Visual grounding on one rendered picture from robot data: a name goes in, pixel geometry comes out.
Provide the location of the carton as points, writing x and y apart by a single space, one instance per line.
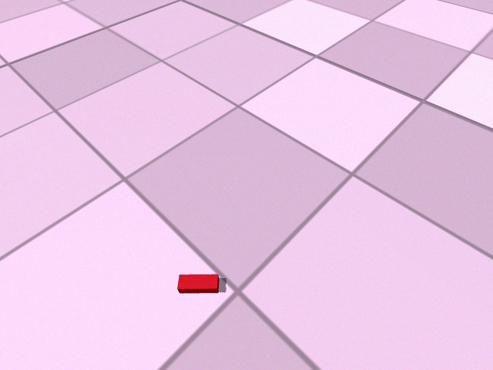
198 283

